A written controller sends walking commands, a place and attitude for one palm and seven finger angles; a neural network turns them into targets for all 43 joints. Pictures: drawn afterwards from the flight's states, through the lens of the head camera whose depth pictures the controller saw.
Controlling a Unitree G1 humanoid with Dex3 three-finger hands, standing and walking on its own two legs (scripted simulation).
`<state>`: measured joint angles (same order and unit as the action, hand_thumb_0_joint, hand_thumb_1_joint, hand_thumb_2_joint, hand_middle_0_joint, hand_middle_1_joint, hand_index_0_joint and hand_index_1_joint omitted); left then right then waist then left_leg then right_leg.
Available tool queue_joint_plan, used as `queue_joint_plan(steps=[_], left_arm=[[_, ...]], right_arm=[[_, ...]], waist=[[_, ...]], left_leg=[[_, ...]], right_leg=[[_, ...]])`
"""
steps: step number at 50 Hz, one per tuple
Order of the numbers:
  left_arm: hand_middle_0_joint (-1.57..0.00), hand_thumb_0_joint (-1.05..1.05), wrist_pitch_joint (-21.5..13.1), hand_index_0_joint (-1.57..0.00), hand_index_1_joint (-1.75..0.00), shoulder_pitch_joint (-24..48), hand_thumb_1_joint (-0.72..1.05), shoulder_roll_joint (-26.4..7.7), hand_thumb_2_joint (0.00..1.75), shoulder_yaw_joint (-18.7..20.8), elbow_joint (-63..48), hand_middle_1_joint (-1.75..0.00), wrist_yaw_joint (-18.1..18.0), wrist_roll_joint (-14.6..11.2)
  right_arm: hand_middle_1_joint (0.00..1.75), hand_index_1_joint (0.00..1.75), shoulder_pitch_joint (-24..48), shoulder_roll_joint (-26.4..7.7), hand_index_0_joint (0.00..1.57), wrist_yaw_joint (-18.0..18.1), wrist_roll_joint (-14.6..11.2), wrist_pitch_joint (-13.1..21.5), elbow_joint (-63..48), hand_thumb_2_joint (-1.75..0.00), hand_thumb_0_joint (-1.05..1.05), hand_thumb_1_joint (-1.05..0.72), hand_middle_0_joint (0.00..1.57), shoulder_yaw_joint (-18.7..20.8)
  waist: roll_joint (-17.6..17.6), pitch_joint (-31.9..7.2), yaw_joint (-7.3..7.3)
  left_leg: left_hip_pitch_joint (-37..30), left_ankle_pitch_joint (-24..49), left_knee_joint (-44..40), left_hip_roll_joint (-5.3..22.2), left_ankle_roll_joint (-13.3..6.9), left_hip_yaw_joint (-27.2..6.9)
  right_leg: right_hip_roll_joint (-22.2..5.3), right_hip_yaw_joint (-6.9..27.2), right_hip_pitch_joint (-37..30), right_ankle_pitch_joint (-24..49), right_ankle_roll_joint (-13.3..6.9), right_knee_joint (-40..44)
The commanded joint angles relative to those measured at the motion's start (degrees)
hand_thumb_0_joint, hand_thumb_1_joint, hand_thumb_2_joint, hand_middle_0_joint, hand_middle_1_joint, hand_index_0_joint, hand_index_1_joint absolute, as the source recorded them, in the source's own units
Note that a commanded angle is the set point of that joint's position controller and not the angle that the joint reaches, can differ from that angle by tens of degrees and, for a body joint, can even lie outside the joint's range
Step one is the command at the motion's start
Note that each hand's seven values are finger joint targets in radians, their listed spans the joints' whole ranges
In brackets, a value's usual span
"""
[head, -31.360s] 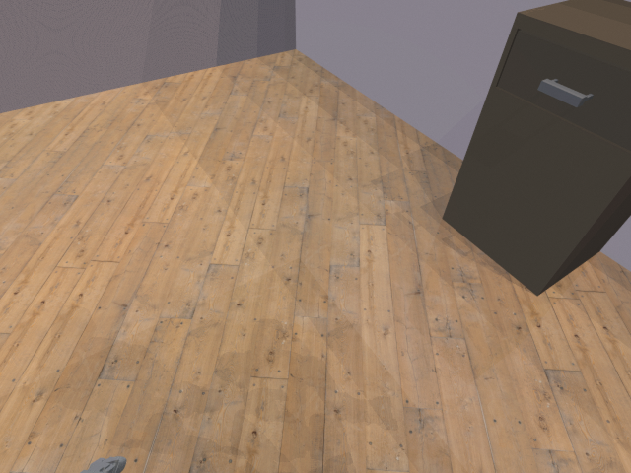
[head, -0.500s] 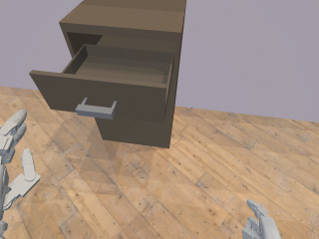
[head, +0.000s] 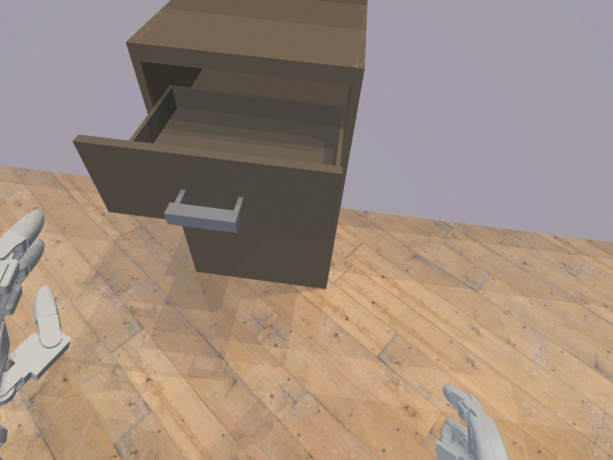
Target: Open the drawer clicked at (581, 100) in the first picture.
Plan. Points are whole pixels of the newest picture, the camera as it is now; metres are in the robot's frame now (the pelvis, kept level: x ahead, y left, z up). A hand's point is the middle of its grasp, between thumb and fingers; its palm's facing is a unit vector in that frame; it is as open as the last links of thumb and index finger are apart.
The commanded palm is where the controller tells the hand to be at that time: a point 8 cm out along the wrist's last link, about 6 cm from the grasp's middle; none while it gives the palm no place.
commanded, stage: stop stepping back and stand still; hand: left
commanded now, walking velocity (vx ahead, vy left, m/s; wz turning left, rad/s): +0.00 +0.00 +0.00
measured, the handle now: (207, 208) +0.53 +0.22 -0.03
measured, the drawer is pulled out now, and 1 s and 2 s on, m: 0.30 0.30 0.30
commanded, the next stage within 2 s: let the arm hang, fingers relaxed in 0.24 s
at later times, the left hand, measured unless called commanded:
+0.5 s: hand (134, 440) +0.15 +0.23 -0.07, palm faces +0.08 -0.91 -0.41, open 7.4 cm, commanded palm none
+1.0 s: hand out of the picture -0.05 +0.15 -0.17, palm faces +0.02 -0.97 -0.22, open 7.4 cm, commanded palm none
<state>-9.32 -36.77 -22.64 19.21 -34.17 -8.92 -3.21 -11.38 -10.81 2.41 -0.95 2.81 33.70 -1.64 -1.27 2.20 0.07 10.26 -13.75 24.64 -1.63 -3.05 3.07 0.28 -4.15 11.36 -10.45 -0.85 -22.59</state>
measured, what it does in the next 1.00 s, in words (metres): stands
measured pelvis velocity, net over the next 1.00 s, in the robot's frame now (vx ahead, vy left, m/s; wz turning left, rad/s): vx -0.02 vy -0.03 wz -0.01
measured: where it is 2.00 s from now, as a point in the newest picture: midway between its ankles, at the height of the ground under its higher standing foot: outside the picture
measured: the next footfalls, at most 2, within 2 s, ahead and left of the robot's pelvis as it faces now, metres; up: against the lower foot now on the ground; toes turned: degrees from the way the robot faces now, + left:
none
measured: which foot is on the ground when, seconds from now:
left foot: down 0.00-1.00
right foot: down 0.00-1.00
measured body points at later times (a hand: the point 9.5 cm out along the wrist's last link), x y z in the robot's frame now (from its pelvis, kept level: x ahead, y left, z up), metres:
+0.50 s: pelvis -0.02 +0.00 -0.01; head -0.01 -0.03 +0.44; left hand +0.15 +0.28 -0.04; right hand +0.13 -0.26 -0.13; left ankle +0.00 +0.08 -0.74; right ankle +0.02 -0.11 -0.74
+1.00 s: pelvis -0.02 -0.03 +0.00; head -0.01 -0.04 +0.45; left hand -0.05 +0.20 -0.15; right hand -0.07 -0.24 -0.17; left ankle +0.00 +0.08 -0.74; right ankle +0.02 -0.11 -0.74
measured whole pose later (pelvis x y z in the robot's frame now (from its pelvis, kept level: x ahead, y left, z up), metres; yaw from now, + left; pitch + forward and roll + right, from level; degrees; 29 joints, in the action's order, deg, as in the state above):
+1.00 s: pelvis -0.02 -0.03 +0.00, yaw -1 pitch -2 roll +0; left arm 1.1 -19.0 -9.3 0.7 63.5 -1.7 0.4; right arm -21.1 -6.8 1.7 0.6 -1.9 62.8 0.0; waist 1.4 4.0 -0.4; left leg 10.6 -12.4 25.4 0.9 -0.6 2.7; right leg 2.7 -4.6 11.5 -8.9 -4.0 -22.4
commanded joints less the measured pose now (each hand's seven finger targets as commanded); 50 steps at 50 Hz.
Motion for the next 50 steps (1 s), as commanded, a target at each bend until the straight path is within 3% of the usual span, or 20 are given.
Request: queue_joint_plan(steps=[1,2,12,16,17,18,19,21,22,25,26,27,30,33,34,36,37,43,46,50], left_arm=[[-0.2,0.0,-3.99,-0.2,-0.3,0.33,0.9,-7.4,0.9,5.95,-11.97,-0.3,-0.91,0.2],[-0.2,0.0,-4.03,-0.2,-0.3,0.28,0.9,-8.4,0.9,6.94,-12.59,-0.3,-1.01,0.11],[-0.2,0.0,-4.6,-0.2,-0.3,-0.09,0.9,-7.6,0.9,6.62,-11.82,-0.3,-1.09,0.31],[-0.2,0.0,-4.66,-0.2,-0.3,-0.25,0.9,-6.93,0.9,6.24,-10.51,-0.3,-1.14,0.31],[-0.2,0.0,2.15,-0.2,-0.3,8.8,0.9,0.76,0.9,-16.88,38.36,-0.3,5.83,4.62],[-0.2,0.0,7.01,-0.2,-0.3,9.37,0.9,0.13,0.9,-12.41,41.42,-0.3,7.27,5.59],[-0.2,0.0,8.69,-0.2,-0.3,8.83,0.9,1.28,0.9,-12.68,40.78,-0.3,7.63,5.36],[-0.2,0.0,8.94,-0.2,-0.3,12.53,0.9,2.72,0.9,-13.72,45.3,-0.3,8.05,5.12],[-0.2,0.0,8.79,-0.2,-0.3,13.93,0.9,2.53,0.9,-14.19,48.37,-0.3,8.06,5.21],[-0.2,0.0,9.59,-0.2,-0.3,16.68,0.9,1.61,0.9,-14.73,58.72,-0.3,8.33,5.38],[-0.2,0.0,9.74,-0.2,-0.3,17.58,0.9,1.35,0.9,-15.15,62.38,-0.3,8.28,5.24],[-0.2,0.0,10.08,-0.2,-0.3,19.04,0.9,1.57,0.9,-15.68,65.53,-0.3,8.03,4.98],[-0.2,0.0,10.13,-0.2,-0.3,20.28,0.9,2.21,0.9,-16.6,73.85,-0.3,7.97,4.44],[-0.2,0.0,9.47,-0.2,-0.3,18.42,0.9,3.19,0.9,-16.88,80.98,-0.3,7.77,4.09],[-0.2,0.0,9.34,-0.2,-0.3,17.5,0.9,4.78,0.9,-16.32,82.71,-0.3,7.6,4.06],[-0.2,0.0,9.24,-0.2,-0.3,17.06,0.9,4.35,0.9,-16.8,85.89,-0.3,7.62,3.78],[-0.2,0.0,9.1,-0.2,-0.3,16.99,0.9,4.7,0.9,-16.74,87.03,-0.3,7.53,3.83],[-0.2,0.0,9.1,-0.2,-0.3,16.78,0.9,6.77,0.9,-17.43,93.29,-0.3,7.24,3.66],[-0.2,0.0,9.15,-0.2,-0.3,16.11,0.9,7.63,0.9,-17.57,95.09,-0.3,7.03,3.62],[-0.2,0.0,9.2,-0.2,-0.3,15.52,0.9,8.64,0.9,-17.52,96.29,-0.3,6.84,3.61]], right_arm=[[0.3,0.3,5.4,-8.11,0.2,0.67,0.2,3.41,-8.94,-0.9,0.0,-0.9,0.2,3.26],[0.3,0.3,5.48,-8.1,0.2,0.8,0.38,3.48,-8.78,-0.9,0.0,-0.9,0.2,3.4],[0.3,0.3,5.69,-8.47,0.2,0.87,0.34,4.02,-8.69,-0.9,0.0,-0.9,0.2,3.77],[0.3,0.3,5.43,-8.19,0.2,0.86,0.22,3.97,-8.63,-0.9,0.0,-0.9,0.2,3.73],[0.3,0.3,7.2,-13.77,0.2,-3.84,-0.6,8.89,6.33,-0.9,0.0,-0.9,0.2,6.29],[0.3,0.3,0.05,-14.83,0.2,-3.89,0.95,5.26,8.27,-0.9,0.0,-0.9,0.2,7.03],[0.3,0.3,-1.15,-13.07,0.2,-3.53,0.76,3.48,6.43,-0.9,0.0,-0.9,0.2,6.33],[0.3,0.3,-0.64,-11.48,0.2,-3.1,1.32,1.66,6.19,-0.9,0.0,-0.9,0.2,5.0],[0.3,0.3,-0.15,-11.19,0.2,-2.97,1.73,1.15,6.26,-0.9,0.0,-0.9,0.2,4.79],[0.3,0.3,1.0,-10.79,0.2,-2.26,2.07,-0.38,7.51,-0.9,0.0,-0.9,0.2,4.11],[0.3,0.3,0.22,-10.02,0.2,-2.1,2.0,-1.07,8.5,-0.9,0.0,-0.9,0.2,3.86],[0.3,0.3,-0.68,-8.92,0.2,-2.08,2.04,-1.84,9.68,-0.9,0.0,-0.9,0.2,3.58],[0.3,0.3,-1.66,-6.68,0.2,-1.86,2.12,-2.72,13.61,-0.9,0.0,-0.9,0.2,2.59],[0.3,0.3,-3.71,-5.38,0.2,-1.38,1.87,-2.78,16.97,-0.9,0.0,-0.9,0.2,2.34],[0.3,0.3,-4.67,-4.47,0.2,-1.13,2.1,-2.78,17.99,-0.9,0.0,-0.9,0.2,2.55],[0.3,0.3,-6.17,-3.9,0.2,-0.99,1.91,-3.03,19.9,-0.9,0.0,-0.9,0.2,2.41],[0.3,0.3,-7.25,-3.72,0.2,-0.83,1.76,-3.26,20.47,-0.9,0.0,-0.9,0.2,2.63],[0.3,0.3,-12.9,-1.82,0.2,-0.49,1.8,-3.81,25.73,-0.9,0.0,-0.9,0.2,2.59],[0.3,0.3,-14.21,-0.98,0.2,-0.35,1.79,-3.83,27.41,-0.9,0.0,-0.9,0.2,2.46],[0.3,0.3,-15.33,0.17,0.2,-0.21,1.96,-3.71,28.83,-0.9,0.0,-0.9,0.2,2.24]], waist=[[7.21,-5.08,-0.4],[5.72,-5.92,-0.28],[5.97,-5.1,-0.46],[4.34,-5.2,-0.52],[3.32,0.72,-3.42],[3.03,-1.97,-2.63],[3.12,-2.62,-2.57],[0.97,-4.29,-1.86],[-2.48,-5.32,-1.41],[-8.97,-4.15,0.06],[-10.06,-4.05,-0.25],[-7.7,-3.09,-0.86],[3.87,1.27,-0.77],[7.19,-0.81,-0.2],[10.33,-2.07,0.0],[10.41,-2.6,0.13],[6.79,-2.3,-0.06],[0.19,2.7,-0.79],[-1.18,4.26,-0.7],[-0.28,4.95,-0.64]], left_leg=[[6.28,8.95,-8.76,7.79,2.96,-8.18],[5.53,9.15,-8.57,7.92,2.89,-8.19],[7.91,2.76,-8.94,7.0,2.58,-7.6],[7.99,2.29,-8.2,6.51,2.27,-7.34],[5.88,12.2,1.24,7.12,2.38,-7.69],[4.58,14.2,0.71,8.52,1.96,-7.37],[4.39,13.72,1.39,8.79,1.34,-7.35],[8.41,9.59,-0.19,9.83,-1.29,-10.55],[7.46,9.93,-0.32,9.82,-1.6,-11.49],[8.56,5.12,0.87,6.72,-1.02,-9.6],[6.44,2.16,2.06,5.03,-0.38,-8.1],[3.85,0.57,2.36,4.05,0.16,-7.43],[4.69,-1.4,-1.57,5.04,0.28,-7.54],[4.12,-0.59,-2.62,5.4,0.57,-7.02],[3.78,-0.58,-2.86,5.5,0.56,-7.03],[3.88,-1.44,-3.06,5.54,0.72,-6.56],[2.85,-1.19,-2.73,5.97,0.75,-6.6],[2.17,-1.84,-3.49,6.01,0.54,-5.81],[2.4,-1.72,-3.81,5.87,0.52,-5.42],[3.09,-2.33,-4.56,5.91,0.4,-5.46]], right_leg=[[-1.32,3.62,-7.51,6.57,0.85,-0.74],[-1.21,3.67,-7.53,6.73,0.84,-0.48],[-1.67,4.43,-7.84,5.09,0.75,0.75],[-2.07,4.98,-8.07,5.81,0.65,1.64],[-4.87,2.29,5.93,6.96,-0.95,-4.74],[-5.95,5.28,6.22,3.43,-1.16,-3.87],[-4.98,4.72,6.45,1.32,-1.03,-5.07],[-3.46,4.82,4.93,-3.83,-1.41,-9.27],[-3.14,5.35,3.96,-3.39,-1.65,-9.11],[-5.5,8.83,0.08,1.85,-2.17,-3.9],[-7.19,10.83,1.35,1.63,-2.99,-1.47],[-7.98,11.74,4.26,-2.23,-4.01,0.47],[-6.28,11.56,5.59,-8.9,-3.37,2.7],[-6.0,11.28,1.11,-5.94,-3.24,3.98],[-6.01,10.88,-0.35,-4.65,-3.48,4.11],[-6.17,10.67,-1.79,-4.78,-3.63,4.73],[-5.93,10.4,-1.4,-5.1,-3.55,5.61],[-5.93,10.47,2.52,-10.91,-3.4,9.08],[-5.84,10.6,3.13,-11.89,-3.23,9.57],[-5.4,10.44,3.4,-12.05,-3.11,9.26]])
